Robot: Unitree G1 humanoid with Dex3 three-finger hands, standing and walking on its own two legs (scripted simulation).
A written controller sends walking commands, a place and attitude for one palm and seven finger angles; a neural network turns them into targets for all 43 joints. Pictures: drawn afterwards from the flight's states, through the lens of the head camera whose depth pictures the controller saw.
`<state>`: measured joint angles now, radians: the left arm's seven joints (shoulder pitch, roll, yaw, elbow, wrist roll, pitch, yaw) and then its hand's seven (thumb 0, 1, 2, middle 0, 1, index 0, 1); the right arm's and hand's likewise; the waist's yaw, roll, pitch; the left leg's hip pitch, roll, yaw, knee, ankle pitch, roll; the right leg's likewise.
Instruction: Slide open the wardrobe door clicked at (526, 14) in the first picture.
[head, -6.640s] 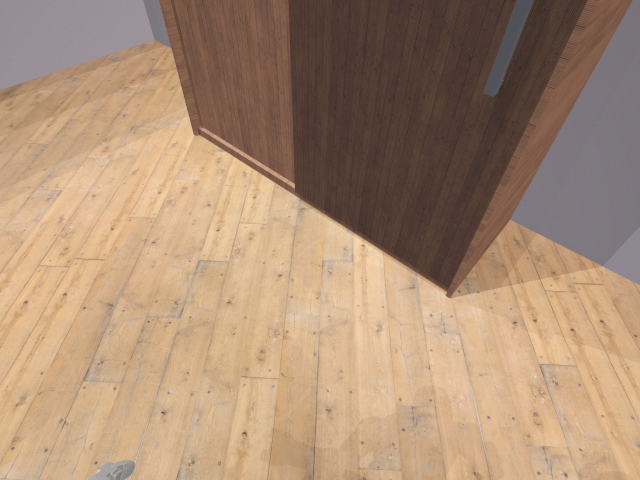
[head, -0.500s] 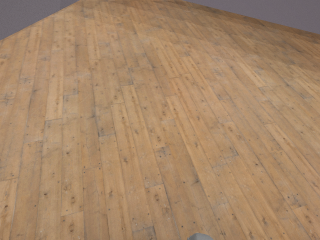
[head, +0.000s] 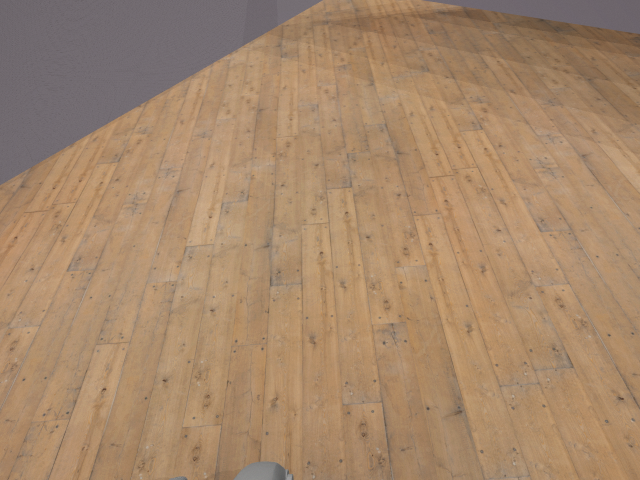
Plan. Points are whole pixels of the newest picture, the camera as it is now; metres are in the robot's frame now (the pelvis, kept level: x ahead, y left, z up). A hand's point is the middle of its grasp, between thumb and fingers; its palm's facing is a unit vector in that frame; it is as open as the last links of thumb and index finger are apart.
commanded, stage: walk to a spot facing it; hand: right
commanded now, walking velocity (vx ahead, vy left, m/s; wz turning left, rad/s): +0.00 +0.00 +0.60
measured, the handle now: out of the picture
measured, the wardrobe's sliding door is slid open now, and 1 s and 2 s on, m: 0.00 0.00 0.00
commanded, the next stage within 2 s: turn to face it in 0.20 s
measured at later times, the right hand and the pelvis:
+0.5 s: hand (402, 405) +0.26 -0.11 -0.16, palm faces -0.29 +0.92 -0.26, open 7.3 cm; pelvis +0.08 +0.04 -0.01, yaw +18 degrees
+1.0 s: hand (441, 397) +0.28 -0.17 -0.18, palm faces -0.48 +0.85 -0.20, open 7.4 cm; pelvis +0.12 -0.02 +0.00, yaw +35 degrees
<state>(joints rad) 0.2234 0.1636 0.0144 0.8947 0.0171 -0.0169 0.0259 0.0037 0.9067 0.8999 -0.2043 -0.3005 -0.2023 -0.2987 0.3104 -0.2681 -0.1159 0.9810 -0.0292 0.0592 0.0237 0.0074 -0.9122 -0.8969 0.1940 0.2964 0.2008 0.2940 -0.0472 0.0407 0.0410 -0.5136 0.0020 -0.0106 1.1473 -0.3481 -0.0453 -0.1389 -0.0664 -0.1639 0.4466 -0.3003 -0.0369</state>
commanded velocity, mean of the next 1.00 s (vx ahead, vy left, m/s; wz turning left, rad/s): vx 0.00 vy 0.00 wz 0.59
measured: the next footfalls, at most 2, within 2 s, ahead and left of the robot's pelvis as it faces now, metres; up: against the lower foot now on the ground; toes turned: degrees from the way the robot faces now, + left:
left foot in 0.32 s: +0.11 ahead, +0.14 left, +0.00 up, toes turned +19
right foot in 0.78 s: +0.21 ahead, -0.08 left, +0.00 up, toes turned +23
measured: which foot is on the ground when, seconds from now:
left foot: up 0.00-0.30, down 0.32-0.78, up 0.80-1.00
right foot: down 0.00-0.32, up 0.34-0.76, down 0.78-1.00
